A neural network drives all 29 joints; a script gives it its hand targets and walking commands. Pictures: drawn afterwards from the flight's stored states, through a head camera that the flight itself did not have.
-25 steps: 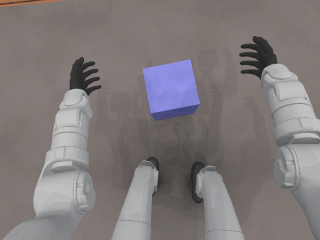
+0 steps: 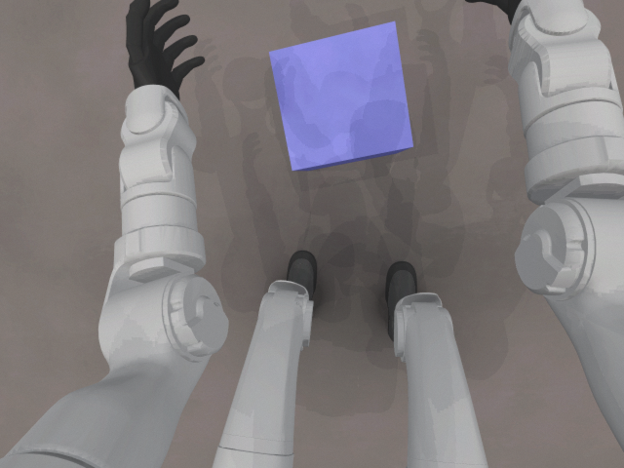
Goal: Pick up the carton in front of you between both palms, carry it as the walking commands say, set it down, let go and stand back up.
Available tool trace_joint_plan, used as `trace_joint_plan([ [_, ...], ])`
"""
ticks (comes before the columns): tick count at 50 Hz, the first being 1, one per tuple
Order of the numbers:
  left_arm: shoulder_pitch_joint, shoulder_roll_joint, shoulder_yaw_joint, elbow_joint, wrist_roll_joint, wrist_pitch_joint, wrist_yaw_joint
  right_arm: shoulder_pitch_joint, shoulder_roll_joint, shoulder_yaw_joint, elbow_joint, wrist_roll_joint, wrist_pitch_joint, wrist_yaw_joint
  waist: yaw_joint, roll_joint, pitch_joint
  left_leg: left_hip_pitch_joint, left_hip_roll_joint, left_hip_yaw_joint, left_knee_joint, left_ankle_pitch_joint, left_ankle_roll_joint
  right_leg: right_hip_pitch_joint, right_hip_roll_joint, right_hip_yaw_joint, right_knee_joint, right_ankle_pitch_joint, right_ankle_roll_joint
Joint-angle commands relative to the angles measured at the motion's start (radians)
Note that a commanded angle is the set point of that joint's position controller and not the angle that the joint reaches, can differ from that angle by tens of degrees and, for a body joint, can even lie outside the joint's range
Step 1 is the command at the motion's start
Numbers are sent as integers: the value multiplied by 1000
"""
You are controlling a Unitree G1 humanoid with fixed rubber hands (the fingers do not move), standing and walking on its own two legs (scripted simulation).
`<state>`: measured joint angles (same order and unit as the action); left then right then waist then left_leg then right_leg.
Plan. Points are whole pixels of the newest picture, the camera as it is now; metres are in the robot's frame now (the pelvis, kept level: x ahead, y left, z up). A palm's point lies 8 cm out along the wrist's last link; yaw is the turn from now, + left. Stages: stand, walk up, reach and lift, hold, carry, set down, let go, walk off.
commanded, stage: reach and lift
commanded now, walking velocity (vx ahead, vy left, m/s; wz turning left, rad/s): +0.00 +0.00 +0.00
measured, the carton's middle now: (343, 111) +0.52 +0.05 -0.52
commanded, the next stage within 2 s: none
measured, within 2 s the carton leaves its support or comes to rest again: leaves its support in 1.62 s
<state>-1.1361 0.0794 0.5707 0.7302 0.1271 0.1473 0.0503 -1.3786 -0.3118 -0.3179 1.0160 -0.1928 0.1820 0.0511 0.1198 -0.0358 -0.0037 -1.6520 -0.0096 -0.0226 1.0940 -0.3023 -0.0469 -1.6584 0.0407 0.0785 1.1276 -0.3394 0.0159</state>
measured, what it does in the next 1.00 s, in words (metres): lowers itself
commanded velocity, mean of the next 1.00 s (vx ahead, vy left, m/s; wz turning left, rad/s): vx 0.00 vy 0.00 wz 0.00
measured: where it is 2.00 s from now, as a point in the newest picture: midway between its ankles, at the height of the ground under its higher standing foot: (349, 310)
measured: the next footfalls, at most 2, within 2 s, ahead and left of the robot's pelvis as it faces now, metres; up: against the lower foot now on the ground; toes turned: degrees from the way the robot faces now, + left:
none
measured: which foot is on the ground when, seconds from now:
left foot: down 0.00-1.00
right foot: down 0.00-1.00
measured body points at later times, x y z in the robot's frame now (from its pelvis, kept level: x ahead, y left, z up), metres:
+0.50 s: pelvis -0.05 -0.01 -0.22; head +0.33 +0.00 +0.02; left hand +0.48 +0.24 -0.38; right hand +0.56 -0.13 -0.38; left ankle +0.06 +0.13 -0.61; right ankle +0.04 -0.12 -0.61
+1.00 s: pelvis -0.05 -0.01 -0.27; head +0.33 +0.00 -0.06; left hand +0.49 +0.22 -0.46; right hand +0.57 -0.13 -0.46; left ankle +0.05 +0.13 -0.61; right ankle +0.04 -0.12 -0.61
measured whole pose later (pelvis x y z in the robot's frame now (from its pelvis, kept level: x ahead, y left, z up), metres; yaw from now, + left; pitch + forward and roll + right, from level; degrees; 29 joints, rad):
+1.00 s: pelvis -0.05 -0.01 -0.27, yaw +4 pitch +37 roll +4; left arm -1.55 0.27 0.27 1.12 -0.18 0.07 0.15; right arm -1.71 -0.50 0.10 1.24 0.21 0.11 -0.05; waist 0.09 0.02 0.45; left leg -2.24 -0.02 0.00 2.17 -0.58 -0.06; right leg -2.24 0.05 0.07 2.25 -0.65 0.02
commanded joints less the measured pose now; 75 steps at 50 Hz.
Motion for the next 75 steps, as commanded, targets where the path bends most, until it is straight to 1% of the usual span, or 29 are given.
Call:
trace_joint_plan([
  [1, -100, 92, 30, -62, 29, -55, -4, -176, -38, -5, -91, -1, -46, -22, 46, -114, -1006, 337, -60, 96, 85, 521, -37, 539, 39, -50, 108, 589, 19],
  [4, -101, 95, 23, -28, 22, -77, -2, -153, -31, 18, -79, 21, -63, -44, 41, -93, -969, 244, -54, 92, 191, 472, -49, 376, 40, -49, 204, 496, 20],
  [8, -132, 126, -27, 3, -39, -90, 13, -178, -71, 73, -79, 70, -78, -79, 30, -95, -1044, 188, -53, 86, 350, 473, -54, 270, 38, -52, 354, 470, 20],
  [14, -250, 231, -144, 17, -177, -81, 52, -312, -169, 210, -99, 212, -77, -122, 36, -130, -1221, 175, -54, 99, 564, 459, -41, 260, 34, -62, 564, 437, 29],
  [17, -327, 278, -198, 13, -234, -62, 68, -398, -212, 258, -111, 270, -62, -129, 42, -142, -1275, 152, -50, 115, 639, 397, -37, 287, 31, -75, 644, 390, 30],
  [18, -356, 296, -208, 13, -248, -52, 73, -430, -229, 277, -114, 288, -54, -131, 46, -145, -1291, 135, -46, 122, 661, 355, -36, 309, 29, -76, 665, 360, 29],
  [19, -388, 318, -214, 20, -262, -42, 78, -463, -241, 294, -112, 307, -44, -133, 48, -155, -1287, 120, -40, 128, 679, 293, -32, 305, 25, -79, 675, 289, 31],
  [21, -442, 328, -234, 51, -279, -26, 85, -515, -247, 318, -71, 328, -26, -128, 56, -160, -1201, 31, -30, 139, 705, 189, -30, 291, 15, -77, 706, 201, 30],
  [24, -530, 340, -250, 124, -289, -13, 87, -572, -259, 335, 14, 350, -13, -114, 54, -145, -1054, -12, -14, 139, 749, 65, -25, 174, -1, -77, 733, 33, 27],
  [26, -573, 336, -255, 180, -283, -12, 85, -597, -268, 334, 70, 352, -14, -104, 48, -126, -963, -15, -6, 133, 778, 16, -24, 94, -9, -77, 752, -41, 24],
  [28, -610, 332, -257, 230, -272, -18, 81, -616, -279, 328, 117, 349, -22, -95, 40, -103, -886, -7, -3, 123, 809, -5, -24, 26, -14, -77, 777, -80, 19],
  [31, -660, 335, -258, 280, -256, -35, 78, -643, -300, 317, 162, 342, -41, -84, 29, -71, -807, 20, -2, 109, 854, 3, -26, -43, -18, -77, 821, -89, 16],
  [32, -678, 339, -250, 275, -250, -42, 79, -655, -311, 316, 157, 340, -49, -83, 34, -67, -792, 8, -4, 110, 865, 5, -26, -47, -21, -75, 833, -92, 13],
  [33, -698, 343, -244, 270, -248, -50, 79, -671, -315, 320, 152, 337, -56, -84, 38, -80, -777, -9, -6, 108, 874, 22, -25, -43, -23, -73, 849, -80, 12],
  [35, -717, 361, -242, 273, -250, -65, 79, -701, -315, 329, 129, 339, -69, -87, 36, -100, -767, 19, -9, 97, 899, 76, -16, -51, -20, -75, 878, -29, 19],
  [38, -711, 370, -257, 281, -263, -85, 89, -711, -320, 359, 106, 373, -89, -90, 45, -90, -807, 103, -15, 90, 939, 196, -8, -44, -16, -73, 917, 65, 20],
  [40, -699, 358, -275, 279, -282, -91, 96, -707, -320, 386, 94, 397, -98, -92, 43, -87, -854, 149, -21, 87, 958, 261, -5, -28, -14, -76, 937, 117, 19],
  [44, -660, 331, -300, 269, -312, -93, 103, -673, -289, 426, 88, 425, -100, -98, 39, -100, -935, 175, -30, 94, 975, 321, -3, 31, -12, -77, 952, 194, 18],
  [48, -624, 317, -293, 303, -304, -91, 98, -612, -263, 408, 143, 407, -93, -101, 29, -95, -847, 98, -31, 99, 973, 254, -8, -6, -10, -67, 938, 157, 17],
  [55, -661, 315, -268, 301, -275, -89, 90, -644, -242, 382, 138, 376, -86, -107, 29, -90, -770, 15, -30, 107, 955, 141, -8, -2, -5, -55, 908, 71, 11],
  [60, -738, 208, -308, 281, -280, -78, 71, -711, -118, 419, 125, 391, -73, -89, 30, -100, -730, 0, -41, 116, 943, 79, -5, 40, 5, -53, 898, 22, 9],
  [62, -741, 188, -276, 284, -241, -73, 70, -709, -95, 395, 126, 361, -67, -85, 31, -93, -701, 21, -47, 118, 941, 67, -9, 48, 12, -58, 899, 2, 11],
  [63, -798, 29, -318, 258, -245, -62, 41, -748, 50, 412, 119, 355, -58, -58, 17, -91, -688, 29, -57, 115, 940, 64, -6, 51, 21, -61, 896, -1, 5],
  [65, -904, -274, -366, 232, -221, -27, -43, -795, 379, 435, 128, 330, -36, 26, 15, -85, -634, 11, -76, 118, 954, 40, 2, 7, 44, -76, 912, -11, -9],
  [67, -976, -504, -406, 196, -191, 19, -132, -764, 638, 412, 130, 289, -8, 112, 9, -86, -568, -26, -85, 113, 969, 18, 7, -25, 63, -94, 929, -26, -16],
  [68, -961, -585, -413, 186, -188, 38, -166, -728, 714, 390, 106, 276, 5, 143, 3, -74, -544, -27, -89, 115, 969, 9, 9, -62, 69, -108, 925, -46, -17],
  [70, -934, -670, -422, 158, -195, 61, -210, -681, 800, 361, 83, 265, 22, 181, -6, -61, -531, -40, -93, 120, 973, 18, 15, -117, 74, -122, 925, -51, -24],
  [72, -919, -720, -437, 138, -216, 74, -233, -661, 849, 361, 54, 265, 31, 195, -12, -60, -552, -53, -93, 119, 981, 55, 20, -127, 75, -121, 932, -12, -30],
  [75, -937, -776, -484, 88, -267, 84, -247, -668, 912, 399, -16, 292, 36, 196, -15, -69, -672, -37, -92, 121, 993, 132, 27, -74, 75, -121, 943, 78, -32],
])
